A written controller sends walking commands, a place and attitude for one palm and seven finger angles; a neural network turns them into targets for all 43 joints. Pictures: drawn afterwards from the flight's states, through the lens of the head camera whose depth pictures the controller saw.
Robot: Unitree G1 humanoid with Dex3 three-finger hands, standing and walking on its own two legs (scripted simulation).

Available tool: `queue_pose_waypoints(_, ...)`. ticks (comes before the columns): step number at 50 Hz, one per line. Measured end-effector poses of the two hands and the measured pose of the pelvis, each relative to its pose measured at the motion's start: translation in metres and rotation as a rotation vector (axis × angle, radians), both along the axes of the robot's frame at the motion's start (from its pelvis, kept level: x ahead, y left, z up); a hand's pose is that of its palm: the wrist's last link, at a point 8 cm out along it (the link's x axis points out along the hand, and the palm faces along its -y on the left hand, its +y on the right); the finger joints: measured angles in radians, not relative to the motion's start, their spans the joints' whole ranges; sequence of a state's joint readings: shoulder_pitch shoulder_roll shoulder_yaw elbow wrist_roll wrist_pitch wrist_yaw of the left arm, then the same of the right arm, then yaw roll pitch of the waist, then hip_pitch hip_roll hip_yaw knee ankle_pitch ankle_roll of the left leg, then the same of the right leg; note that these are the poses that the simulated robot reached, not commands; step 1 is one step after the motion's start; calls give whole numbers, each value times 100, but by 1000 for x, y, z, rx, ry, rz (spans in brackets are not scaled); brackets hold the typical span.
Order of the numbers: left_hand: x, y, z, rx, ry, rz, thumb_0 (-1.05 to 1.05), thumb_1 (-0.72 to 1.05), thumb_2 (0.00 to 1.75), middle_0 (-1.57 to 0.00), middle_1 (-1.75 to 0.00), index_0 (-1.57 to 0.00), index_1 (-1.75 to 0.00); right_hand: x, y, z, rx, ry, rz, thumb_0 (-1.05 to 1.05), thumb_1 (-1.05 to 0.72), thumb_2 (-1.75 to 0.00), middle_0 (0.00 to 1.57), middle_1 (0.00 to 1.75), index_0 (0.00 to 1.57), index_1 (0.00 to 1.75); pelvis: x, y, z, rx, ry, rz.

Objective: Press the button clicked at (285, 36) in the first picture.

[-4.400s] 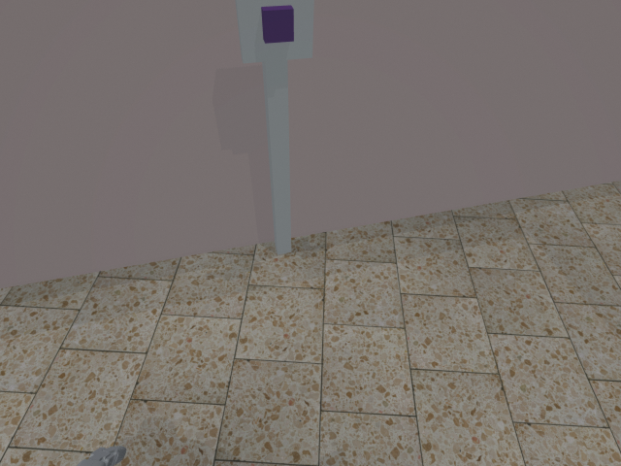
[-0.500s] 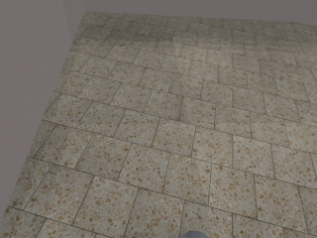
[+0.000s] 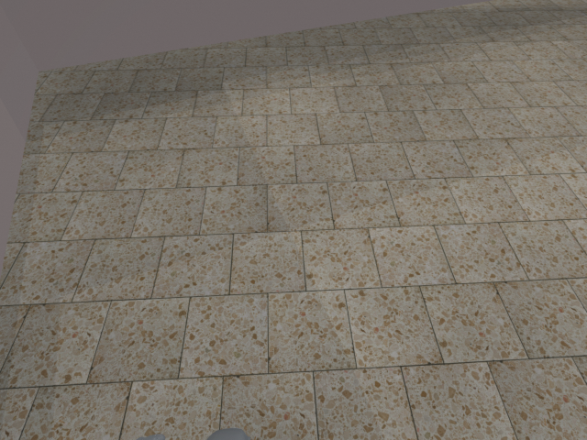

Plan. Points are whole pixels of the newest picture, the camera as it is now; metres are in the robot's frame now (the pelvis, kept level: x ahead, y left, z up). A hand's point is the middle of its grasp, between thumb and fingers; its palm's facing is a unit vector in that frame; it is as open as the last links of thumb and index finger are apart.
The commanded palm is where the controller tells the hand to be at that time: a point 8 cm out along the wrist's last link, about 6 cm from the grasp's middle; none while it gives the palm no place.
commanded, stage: walk to a spot facing it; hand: left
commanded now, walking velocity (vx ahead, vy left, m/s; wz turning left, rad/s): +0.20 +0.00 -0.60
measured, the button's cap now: out of the picture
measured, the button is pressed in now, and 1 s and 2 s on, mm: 0 0 0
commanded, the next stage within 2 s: turn to face it in 0.52 s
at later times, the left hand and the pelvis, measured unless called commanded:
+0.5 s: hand (182, 407) +0.19 +0.20 -0.17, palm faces -0.30 -0.93 -0.20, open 7.4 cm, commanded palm none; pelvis +0.07 +0.03 +0.00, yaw -20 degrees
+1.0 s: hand (258, 347) +0.30 +0.09 -0.17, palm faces -0.32 -0.94 -0.14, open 7.4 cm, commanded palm none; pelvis +0.13 -0.02 -0.01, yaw -18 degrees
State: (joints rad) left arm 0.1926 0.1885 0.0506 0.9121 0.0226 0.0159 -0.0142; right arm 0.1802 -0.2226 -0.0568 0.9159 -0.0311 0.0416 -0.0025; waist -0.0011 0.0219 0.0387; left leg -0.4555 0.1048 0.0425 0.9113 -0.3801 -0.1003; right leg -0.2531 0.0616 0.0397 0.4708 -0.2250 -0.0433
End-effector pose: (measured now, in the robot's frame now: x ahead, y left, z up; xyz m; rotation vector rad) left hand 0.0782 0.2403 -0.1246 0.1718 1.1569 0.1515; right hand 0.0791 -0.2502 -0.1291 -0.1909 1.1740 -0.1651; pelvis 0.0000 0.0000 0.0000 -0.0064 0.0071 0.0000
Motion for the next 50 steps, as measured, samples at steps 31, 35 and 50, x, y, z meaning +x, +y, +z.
queue_pose_waypoints(31,209,-62,-19,31,21,-475,1,91,90,-20,-30,-19,-30,-122,53,-32,116,283,-553,0,-90,-90,20,30,21,30,92,-5,-20,3,15,-427)
queue_pose_waypoints(35,236,-92,-5,36,-71,-502,1,91,90,-20,-30,-19,-30,-110,32,-35,111,278,-569,0,-90,-90,20,30,20,29,98,-17,-16,8,-2,-443)
queue_pose_waypoints(50,226,-102,-18,-81,-64,-370,1,91,90,-21,-30,-20,-30,0,3,-17,57,128,-397,0,-91,-90,20,30,20,29,131,-21,-10,-22,-18,-306)
